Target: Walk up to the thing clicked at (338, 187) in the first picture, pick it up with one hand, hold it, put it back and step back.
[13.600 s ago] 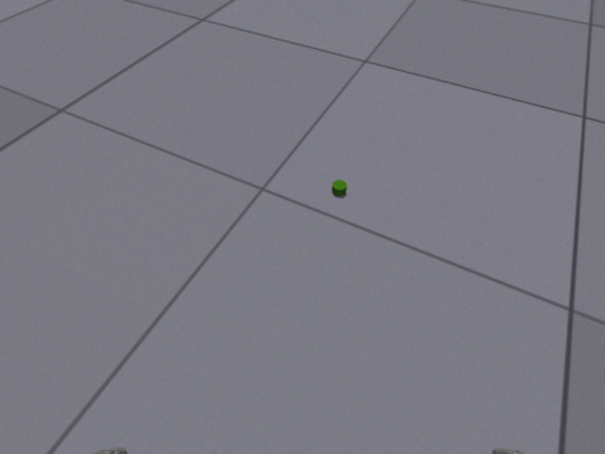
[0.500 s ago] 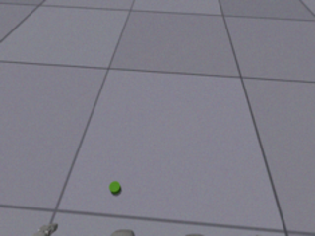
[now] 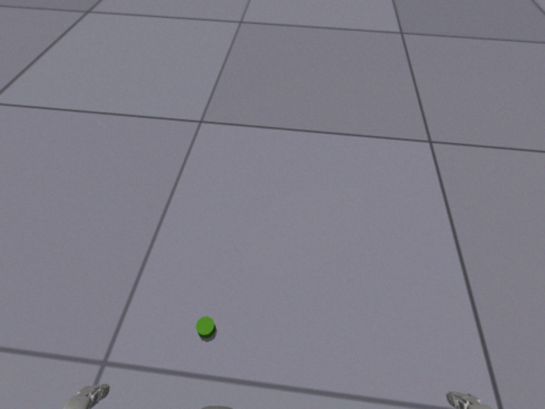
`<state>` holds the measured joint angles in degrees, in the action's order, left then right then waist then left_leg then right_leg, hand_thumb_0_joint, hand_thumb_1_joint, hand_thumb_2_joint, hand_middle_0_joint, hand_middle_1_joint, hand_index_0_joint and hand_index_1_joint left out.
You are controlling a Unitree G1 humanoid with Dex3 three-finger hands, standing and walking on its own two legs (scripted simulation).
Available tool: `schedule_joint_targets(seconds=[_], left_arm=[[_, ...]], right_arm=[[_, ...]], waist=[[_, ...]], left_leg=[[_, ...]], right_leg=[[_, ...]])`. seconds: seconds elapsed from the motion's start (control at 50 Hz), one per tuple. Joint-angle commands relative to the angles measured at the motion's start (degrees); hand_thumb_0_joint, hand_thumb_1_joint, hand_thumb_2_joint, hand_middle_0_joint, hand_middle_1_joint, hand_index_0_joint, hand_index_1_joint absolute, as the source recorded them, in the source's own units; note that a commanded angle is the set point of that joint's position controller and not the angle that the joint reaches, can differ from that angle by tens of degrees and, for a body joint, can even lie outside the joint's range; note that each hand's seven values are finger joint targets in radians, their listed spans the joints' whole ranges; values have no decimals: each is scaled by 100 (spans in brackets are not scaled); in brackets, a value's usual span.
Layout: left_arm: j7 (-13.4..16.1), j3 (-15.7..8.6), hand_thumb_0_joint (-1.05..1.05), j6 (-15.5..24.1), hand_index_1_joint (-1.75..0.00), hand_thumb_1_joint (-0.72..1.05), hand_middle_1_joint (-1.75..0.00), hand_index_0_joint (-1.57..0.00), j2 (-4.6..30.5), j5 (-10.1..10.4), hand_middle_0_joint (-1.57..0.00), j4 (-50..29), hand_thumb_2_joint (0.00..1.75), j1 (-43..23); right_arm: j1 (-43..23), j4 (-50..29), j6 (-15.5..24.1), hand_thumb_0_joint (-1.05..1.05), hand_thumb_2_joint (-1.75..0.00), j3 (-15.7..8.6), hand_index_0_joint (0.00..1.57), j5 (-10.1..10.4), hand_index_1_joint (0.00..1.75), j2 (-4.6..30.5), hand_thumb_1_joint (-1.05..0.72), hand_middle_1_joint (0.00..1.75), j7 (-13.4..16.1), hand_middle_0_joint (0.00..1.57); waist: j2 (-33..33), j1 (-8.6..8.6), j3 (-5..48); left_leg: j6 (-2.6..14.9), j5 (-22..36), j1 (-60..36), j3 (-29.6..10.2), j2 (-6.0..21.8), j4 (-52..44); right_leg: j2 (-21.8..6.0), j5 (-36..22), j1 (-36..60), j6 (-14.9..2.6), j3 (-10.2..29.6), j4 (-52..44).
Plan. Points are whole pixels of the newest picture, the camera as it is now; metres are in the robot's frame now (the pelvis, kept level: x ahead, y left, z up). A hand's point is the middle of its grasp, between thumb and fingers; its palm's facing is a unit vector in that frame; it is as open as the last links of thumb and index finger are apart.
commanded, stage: walk up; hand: left
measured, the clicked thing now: (205, 327) +0.45 +0.25 -0.75
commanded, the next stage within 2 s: none
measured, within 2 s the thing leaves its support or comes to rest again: neither
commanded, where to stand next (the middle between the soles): +0.07 +0.00 m, yaw +1 degrees
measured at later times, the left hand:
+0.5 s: hand out of the picture +0.07 +0.26 -0.15, palm faces +0.03 -0.94 -0.34, open 7.4 cm
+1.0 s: hand out of the picture +0.10 +0.31 -0.16, palm faces +0.06 -0.94 -0.35, open 7.4 cm
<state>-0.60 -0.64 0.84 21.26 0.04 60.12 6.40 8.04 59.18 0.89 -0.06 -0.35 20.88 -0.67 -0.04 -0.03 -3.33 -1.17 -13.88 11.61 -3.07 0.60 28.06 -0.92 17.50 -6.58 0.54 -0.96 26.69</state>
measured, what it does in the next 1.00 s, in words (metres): lifts its right foot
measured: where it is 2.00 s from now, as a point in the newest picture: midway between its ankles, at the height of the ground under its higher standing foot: outside the picture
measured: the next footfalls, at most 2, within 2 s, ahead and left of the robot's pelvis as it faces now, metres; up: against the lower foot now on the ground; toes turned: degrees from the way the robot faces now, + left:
right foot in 1.18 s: +0.14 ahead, -0.09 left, +0.00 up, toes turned +3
left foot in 1.52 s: -0.02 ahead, +0.10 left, +0.00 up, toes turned +5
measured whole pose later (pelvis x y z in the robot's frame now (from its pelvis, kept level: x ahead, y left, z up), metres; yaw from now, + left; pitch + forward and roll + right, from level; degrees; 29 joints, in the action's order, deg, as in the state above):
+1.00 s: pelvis +0.05 +0.03 +0.00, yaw +4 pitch -3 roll -1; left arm 0.3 -2.2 -2.2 23.1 1.3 57.5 8.5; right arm 9.4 56.9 1.8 -1.5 -0.8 19.6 0.9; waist -1.7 -0.4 -9.6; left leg 1.9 -13.8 9.3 -0.2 -0.3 26.2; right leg 0.9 28.9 -19.3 -0.9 4.7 50.5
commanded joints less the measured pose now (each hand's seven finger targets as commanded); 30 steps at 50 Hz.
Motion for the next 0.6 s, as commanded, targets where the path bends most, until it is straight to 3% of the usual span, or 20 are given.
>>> schedule_joint_targets(seconds=[0.0,0.1,0.26,0.38,0.52,0.54,0.56,0.58], left_arm=[[87,-270,0,140,-30,90,-30,-20,1245,-29,-20,-280,90,-308],[93,-284,0,133,-30,90,-30,-20,1220,-26,-20,-201,90,-332],[88,-293,0,115,-30,90,-30,-20,1203,-50,-20,-81,90,-304],[98,-307,0,115,-30,90,-30,-20,1175,-55,-20,-35,90,-246],[93,-319,0,83,-30,90,-30,-20,1145,-62,-20,-48,90,-250],[30,-392,0,132,-30,90,-30,-20,1308,-118,-20,-143,90,-44],[14,-412,0,134,-30,90,-30,-20,1302,-151,-20,-132,90,33],[4,-435,0,137,-30,90,-30,-20,1360,-168,-20,-109,90,133]], right_arm=[[-249,-255,154,0,-90,-283,20,20,30,1211,-90,30,77,20],[-300,-168,136,0,-90,-271,20,1,30,1177,-90,30,87,20],[-437,-88,110,0,-90,-272,20,-8,30,1180,-90,30,87,20],[-416,-41,109,0,-90,-255,20,-3,30,1127,-90,30,93,20],[-433,-15,113,0,-90,-268,20,-23,30,1170,-90,30,106,20],[-107,-97,112,0,-90,-420,20,-28,30,1407,-90,30,29,20],[-102,-121,100,0,-90,-442,20,-62,30,1394,-90,30,-5,20],[-210,-179,84,0,-90,-459,20,-90,30,1388,-90,30,-30,20]], waist=[[-6,-15,490],[-36,-10,530],[68,-27,362],[23,-34,527],[164,-51,433],[215,-43,726],[248,-77,489],[181,-135,170]], left_leg=[[411,1437,-247,-397,430,-423],[392,1544,-368,-353,426,-471],[371,1218,-277,-407,379,-609],[386,1544,-295,-413,407,-577],[385,1433,-205,-475,425,-716],[589,-88,-283,-466,273,-462],[634,-1214,70,-593,281,-515],[632,-1816,463,-649,240,-510]], right_leg=[[-514,-1137,95,-322,467,-626],[-530,-1243,130,-270,405,-699],[-505,-875,71,-257,350,-817],[-515,-1200,299,-223,292,-819],[-477,-1021,310,-218,219,-776],[-391,432,436,-420,207,-521],[-481,1375,245,-534,415,-548],[-583,1916,114,-625,652,-664]])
